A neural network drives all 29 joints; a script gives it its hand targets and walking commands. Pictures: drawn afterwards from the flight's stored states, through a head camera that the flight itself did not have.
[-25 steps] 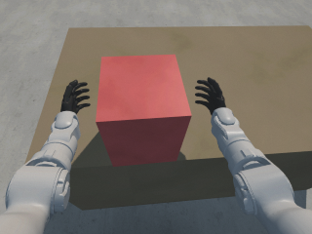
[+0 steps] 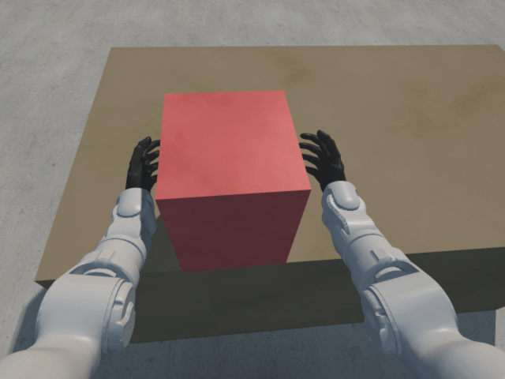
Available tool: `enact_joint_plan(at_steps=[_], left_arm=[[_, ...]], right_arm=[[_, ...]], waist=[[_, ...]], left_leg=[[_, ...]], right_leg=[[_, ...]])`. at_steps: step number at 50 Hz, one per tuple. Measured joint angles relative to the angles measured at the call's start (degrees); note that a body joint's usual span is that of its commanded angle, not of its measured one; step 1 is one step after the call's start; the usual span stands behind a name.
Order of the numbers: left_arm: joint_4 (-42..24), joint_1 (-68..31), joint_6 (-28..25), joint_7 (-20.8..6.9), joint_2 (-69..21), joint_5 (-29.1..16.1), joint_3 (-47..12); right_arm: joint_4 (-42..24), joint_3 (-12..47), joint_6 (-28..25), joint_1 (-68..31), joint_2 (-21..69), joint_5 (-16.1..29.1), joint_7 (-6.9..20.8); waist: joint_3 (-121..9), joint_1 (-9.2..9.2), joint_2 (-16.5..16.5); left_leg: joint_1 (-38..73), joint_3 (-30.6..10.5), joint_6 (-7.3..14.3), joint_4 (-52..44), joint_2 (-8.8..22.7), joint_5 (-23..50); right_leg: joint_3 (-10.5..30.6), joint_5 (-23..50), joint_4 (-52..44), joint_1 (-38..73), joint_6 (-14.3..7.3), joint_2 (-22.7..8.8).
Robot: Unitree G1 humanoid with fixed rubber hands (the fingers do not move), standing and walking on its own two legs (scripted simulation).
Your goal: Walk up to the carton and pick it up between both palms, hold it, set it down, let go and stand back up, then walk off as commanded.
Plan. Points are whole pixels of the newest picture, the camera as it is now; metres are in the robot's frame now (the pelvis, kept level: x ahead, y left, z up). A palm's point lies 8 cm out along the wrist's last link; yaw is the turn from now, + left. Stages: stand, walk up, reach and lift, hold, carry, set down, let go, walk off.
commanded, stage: reach and lift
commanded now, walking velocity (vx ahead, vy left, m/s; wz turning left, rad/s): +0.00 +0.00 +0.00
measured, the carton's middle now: (230, 186) +0.44 +0.04 +0.02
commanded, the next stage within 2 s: none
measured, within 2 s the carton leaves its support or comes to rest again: leaves its support in 1.56 s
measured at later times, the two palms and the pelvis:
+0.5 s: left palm (141, 186) +0.41 +0.18 +0.05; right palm (319, 181) +0.42 -0.11 +0.06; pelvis +0.00 +0.00 +0.00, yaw +0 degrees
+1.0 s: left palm (142, 187) +0.41 +0.18 +0.05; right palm (318, 183) +0.42 -0.11 +0.06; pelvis +0.00 +0.00 +0.00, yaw +0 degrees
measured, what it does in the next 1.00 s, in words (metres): stands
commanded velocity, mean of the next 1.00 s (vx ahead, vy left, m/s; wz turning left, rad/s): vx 0.00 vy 0.00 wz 0.00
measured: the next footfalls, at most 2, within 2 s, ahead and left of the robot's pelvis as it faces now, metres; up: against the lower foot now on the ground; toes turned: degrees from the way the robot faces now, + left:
none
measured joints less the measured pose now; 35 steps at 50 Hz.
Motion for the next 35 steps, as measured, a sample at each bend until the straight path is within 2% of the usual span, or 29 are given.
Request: enact_joint_plan(at_steps=[10,25,31,35], left_arm=[[0.0,-0.2,0.0,2.4,-0.6,1.3,0.0],[0.0,-0.4,0.0,3.7,-1.0,1.9,0.0],[0.0,-0.4,0.0,3.7,-1.1,3.4,1.0],[0.0,-0.4,-0.2,3.3,-1.6,6.4,4.2]], right_arm=[[0.0,-0.1,0.6,0.0,2.8,-1.5,-2.9],[0.0,-2.1,2.1,-0.5,3.3,-4.1,-3.3],[0.0,-4.8,2.0,-0.5,4.1,-7.1,-3.4],[0.0,-9.1,1.6,-0.5,5.2,-12.1,-3.3]], waist=[[0.0,0.00,0.0],[0.0,0.00,0.0],[0.0,0.00,0.0],[0.0,0.00,0.0]], left_leg=[[-0.2,0.0,0.0,0.4,0.0,0.0],[-0.2,0.0,0.0,0.4,0.0,0.0],[-0.2,0.0,0.0,0.4,0.0,0.0],[-0.2,0.0,0.0,0.4,0.0,0.0]], right_leg=[[0.0,0.2,0.0,0.0,0.0,0.0],[0.0,0.2,0.0,0.0,0.0,0.0],[0.0,0.2,0.0,0.0,0.0,0.0],[0.0,0.3,0.0,0.0,0.0,0.0]])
